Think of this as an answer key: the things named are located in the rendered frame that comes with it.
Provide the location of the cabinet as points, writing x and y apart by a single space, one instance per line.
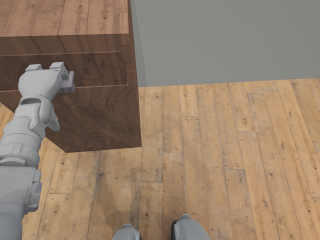
92 118

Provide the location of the robot left thigh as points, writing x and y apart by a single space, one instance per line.
127 234

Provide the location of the robot left upper arm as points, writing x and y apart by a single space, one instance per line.
20 191

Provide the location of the robot left hand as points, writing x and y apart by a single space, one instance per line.
45 83

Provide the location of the handle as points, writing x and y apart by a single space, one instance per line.
68 86

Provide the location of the left robot forearm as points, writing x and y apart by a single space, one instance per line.
23 135

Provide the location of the left robot shin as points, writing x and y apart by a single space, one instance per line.
127 226

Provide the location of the drawer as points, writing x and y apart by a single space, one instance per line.
91 68

